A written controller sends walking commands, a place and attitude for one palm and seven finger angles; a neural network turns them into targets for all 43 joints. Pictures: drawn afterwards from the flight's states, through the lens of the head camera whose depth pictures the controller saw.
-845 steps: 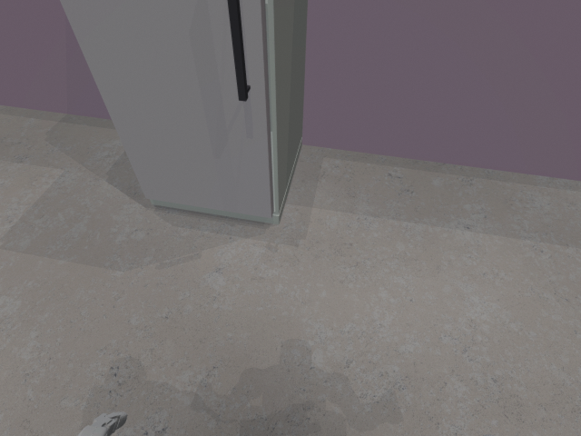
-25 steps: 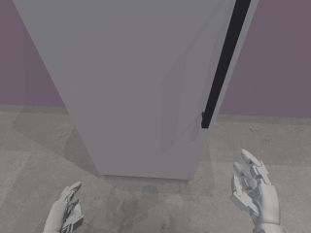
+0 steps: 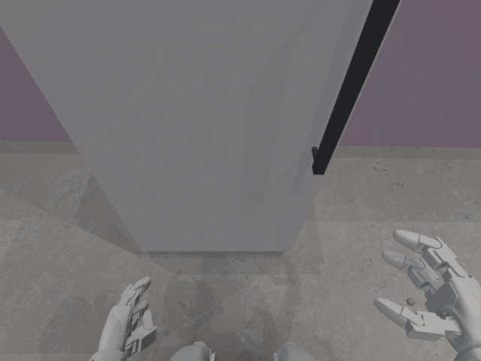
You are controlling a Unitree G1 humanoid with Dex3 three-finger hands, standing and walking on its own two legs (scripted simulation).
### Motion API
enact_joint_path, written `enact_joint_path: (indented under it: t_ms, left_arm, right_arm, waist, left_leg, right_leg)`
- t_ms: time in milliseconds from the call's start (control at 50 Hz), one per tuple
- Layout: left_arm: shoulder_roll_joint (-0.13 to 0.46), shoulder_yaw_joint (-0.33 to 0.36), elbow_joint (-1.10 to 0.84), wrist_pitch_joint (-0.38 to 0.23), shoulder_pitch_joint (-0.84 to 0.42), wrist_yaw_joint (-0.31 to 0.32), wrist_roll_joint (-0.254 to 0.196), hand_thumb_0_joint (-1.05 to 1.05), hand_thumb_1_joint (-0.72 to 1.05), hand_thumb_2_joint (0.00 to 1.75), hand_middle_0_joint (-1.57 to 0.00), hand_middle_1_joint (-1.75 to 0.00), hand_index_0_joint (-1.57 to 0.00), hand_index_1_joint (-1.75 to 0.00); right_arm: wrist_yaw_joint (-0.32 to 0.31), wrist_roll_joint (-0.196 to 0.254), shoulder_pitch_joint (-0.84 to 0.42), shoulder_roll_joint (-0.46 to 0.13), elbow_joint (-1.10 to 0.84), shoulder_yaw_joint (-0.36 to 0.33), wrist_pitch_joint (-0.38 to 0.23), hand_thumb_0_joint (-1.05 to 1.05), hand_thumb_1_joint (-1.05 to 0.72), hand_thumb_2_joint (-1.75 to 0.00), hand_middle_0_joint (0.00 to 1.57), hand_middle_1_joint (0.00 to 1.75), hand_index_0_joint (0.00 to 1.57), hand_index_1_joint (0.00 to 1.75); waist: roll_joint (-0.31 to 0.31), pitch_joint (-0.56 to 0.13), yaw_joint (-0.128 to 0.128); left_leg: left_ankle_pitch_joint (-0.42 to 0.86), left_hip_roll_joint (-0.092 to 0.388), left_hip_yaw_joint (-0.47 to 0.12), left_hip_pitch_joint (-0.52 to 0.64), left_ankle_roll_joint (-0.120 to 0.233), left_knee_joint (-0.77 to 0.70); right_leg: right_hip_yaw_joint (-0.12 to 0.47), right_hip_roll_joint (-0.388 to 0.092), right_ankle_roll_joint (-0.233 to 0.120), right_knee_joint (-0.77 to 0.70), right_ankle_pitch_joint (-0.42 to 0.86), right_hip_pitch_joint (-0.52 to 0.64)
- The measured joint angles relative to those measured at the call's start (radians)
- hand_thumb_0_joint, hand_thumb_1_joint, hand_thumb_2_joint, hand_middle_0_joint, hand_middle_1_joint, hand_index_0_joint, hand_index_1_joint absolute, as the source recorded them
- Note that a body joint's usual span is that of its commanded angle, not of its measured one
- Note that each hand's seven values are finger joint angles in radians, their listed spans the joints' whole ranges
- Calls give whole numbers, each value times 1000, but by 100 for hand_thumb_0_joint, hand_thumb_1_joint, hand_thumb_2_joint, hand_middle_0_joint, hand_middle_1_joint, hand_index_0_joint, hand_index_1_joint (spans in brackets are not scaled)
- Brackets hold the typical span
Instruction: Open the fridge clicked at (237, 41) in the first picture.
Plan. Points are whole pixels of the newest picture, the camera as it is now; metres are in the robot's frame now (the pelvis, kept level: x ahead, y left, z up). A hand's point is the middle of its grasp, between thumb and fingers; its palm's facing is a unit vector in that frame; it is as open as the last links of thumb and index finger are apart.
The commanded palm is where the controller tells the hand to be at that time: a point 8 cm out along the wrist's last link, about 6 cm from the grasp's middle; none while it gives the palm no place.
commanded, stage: raise the hand to about handle height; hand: right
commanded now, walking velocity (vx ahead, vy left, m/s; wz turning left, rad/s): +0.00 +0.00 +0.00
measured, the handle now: (350, 72) +0.52 -0.14 +0.20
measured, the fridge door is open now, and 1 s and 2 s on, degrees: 0 0 0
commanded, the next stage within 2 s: move the hooked fingers beside the handle in 1.30 s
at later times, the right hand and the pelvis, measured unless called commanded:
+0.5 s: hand out of the picture +0.24 -0.29 +0.13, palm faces +0.06 +1.00 -0.07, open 13.6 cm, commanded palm +0.21 -0.34 +0.15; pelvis +0.00 -0.04 +0.03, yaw +0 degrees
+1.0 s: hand out of the picture +0.29 -0.31 +0.16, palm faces +0.01 +1.00 -0.02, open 14.0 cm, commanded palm +0.25 -0.36 +0.18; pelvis +0.01 -0.04 +0.05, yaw +0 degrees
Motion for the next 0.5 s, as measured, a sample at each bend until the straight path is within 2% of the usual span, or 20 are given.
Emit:
enact_joint_path:
  t_ms: [40, 100, 140, 180, 240, 300, 420, 500]
  left_arm:
    - [10, 16, 8, -6, 36, 6, -1, 1, 90, 90, -20, -30, -20, -30]
    - [43, 40, 26, -24, 72, 9, 0, 1, 90, 90, -20, -30, -20, -30]
    - [71, 51, 36, -34, 80, 10, 0, 1, 90, 90, -20, -30, -20, -30]
    - [95, 58, 41, -42, 77, 12, -4, 1, 90, 90, -20, -30, -20, -30]
    - [115, 61, 40, -52, 62, 20, -10, 1, 90, 90, -20, -30, -20, -30]
    - [112, 56, 30, -60, 43, 29, -12, 2, 90, 90, -20, -30, -20, -30]
    - [80, 23, 10, -68, 14, 31, -12, 1, 90, 90, -20, -30, -20, -30]
    - [64, -8, -1, -56, -2, 31, -19, 1, 90, 90, -20, -30, -20, -30]
  right_arm:
    - [-38, 20, 32, 7, -13, -36, -2, 0, -12, -57, 26, 80, 26, 81]
    - [-80, 38, 53, 20, -25, -75, -69, 0, -5, -54, 26, 85, 26, 85]
    - [-85, 37, 40, 21, -17, -81, -109, 0, 0, -52, 26, 88, 26, 88]
    - [-71, 33, 19, 15, 3, -72, -125, 0, 4, -50, 26, 91, 26, 91]
    - [-39, 24, -11, -2, 31, -46, -103, 0, 12, -47, 27, 95, 27, 96]
    - [-29, 15, -31, -23, 36, -32, -74, 0, 19, -44, 27, 100, 27, 100]
    - [-66, 22, -110, -47, 23, -65, -51, -1, 33, -38, 29, 109, 29, 109]
    - [-52, 21, -188, -64, 71, -78, 16, -1, 41, -34, 29, 114, 29, 114]
  waist:
    - [3, -8, 10]
    - [9, -13, 13]
    - [11, -5, 10]
    - [14, 5, 6]
    - [17, 19, 3]
    - [26, 26, 2]
    - [28, 27, -11]
    - [15, 30, -29]
  left_leg:
    - [14, -2, -11, 37, -3, -40]
    - [28, -1, -17, 76, -9, -80]
    - [34, 2, -15, 88, -12, -91]
    - [40, 4, -13, 93, -16, -97]
    - [51, 5, -14, 105, -23, -112]
    - [64, 5, -17, 132, -28, -136]
    - [88, 7, -14, 209, -37, -197]
    - [106, 12, -12, 251, -45, -238]
  right_leg:
    - [-11, 0, -3, -42, 11, 42]
    - [-16, 3, -9, -79, 22, 80]
    - [-14, 7, -14, -85, 27, 88]
    - [-13, 9, -19, -86, 30, 89]
    - [-14, 11, -27, -90, 36, 98]
    - [-17, 11, -34, -107, 42, 123]
    - [-14, 17, -42, -150, 57, 188]
    - [-12, 24, -49, -183, 71, 225]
